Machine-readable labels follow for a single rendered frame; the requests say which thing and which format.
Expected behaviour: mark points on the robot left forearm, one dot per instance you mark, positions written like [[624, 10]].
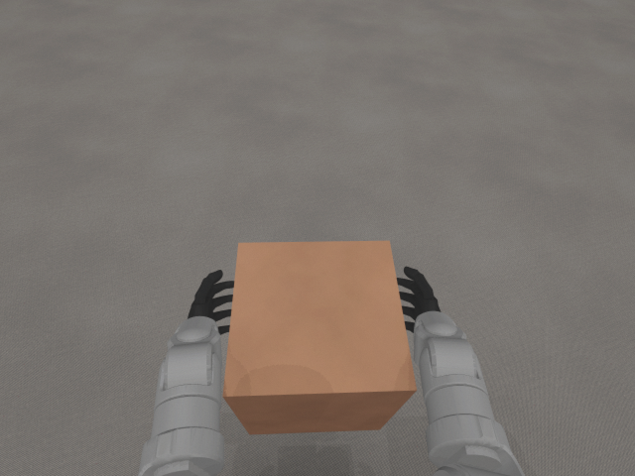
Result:
[[186, 438]]

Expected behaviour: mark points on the left robot hand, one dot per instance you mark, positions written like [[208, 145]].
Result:
[[204, 303]]

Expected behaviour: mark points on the robot right forearm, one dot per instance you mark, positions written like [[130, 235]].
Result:
[[462, 428]]

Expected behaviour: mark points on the carton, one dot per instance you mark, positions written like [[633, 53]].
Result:
[[317, 339]]

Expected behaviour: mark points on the right robot hand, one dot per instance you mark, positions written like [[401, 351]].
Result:
[[423, 298]]

